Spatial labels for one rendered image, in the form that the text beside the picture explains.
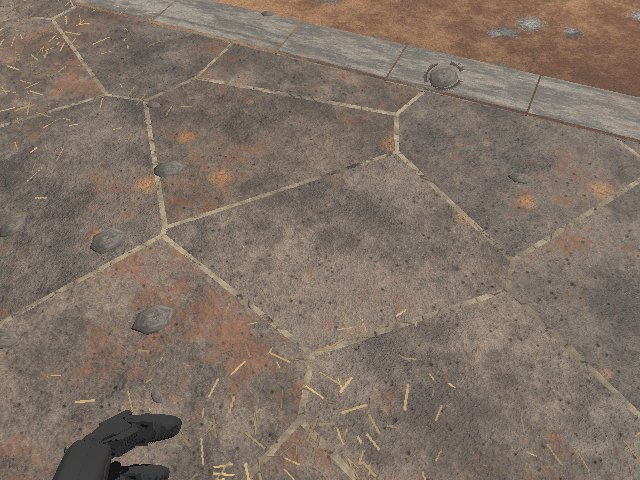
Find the robot left hand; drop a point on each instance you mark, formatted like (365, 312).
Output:
(90, 458)

